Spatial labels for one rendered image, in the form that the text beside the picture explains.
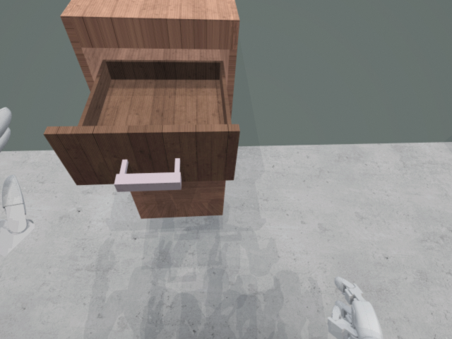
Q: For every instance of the robot left hand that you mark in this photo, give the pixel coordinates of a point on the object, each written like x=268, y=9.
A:
x=13, y=231

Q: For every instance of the drawer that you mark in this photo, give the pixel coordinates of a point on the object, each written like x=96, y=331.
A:
x=150, y=112

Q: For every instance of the handle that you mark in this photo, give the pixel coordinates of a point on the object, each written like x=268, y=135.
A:
x=148, y=181

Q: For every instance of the robot right hand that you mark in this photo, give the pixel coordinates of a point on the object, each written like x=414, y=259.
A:
x=358, y=322

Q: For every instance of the cabinet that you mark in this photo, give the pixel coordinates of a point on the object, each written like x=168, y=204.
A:
x=187, y=30

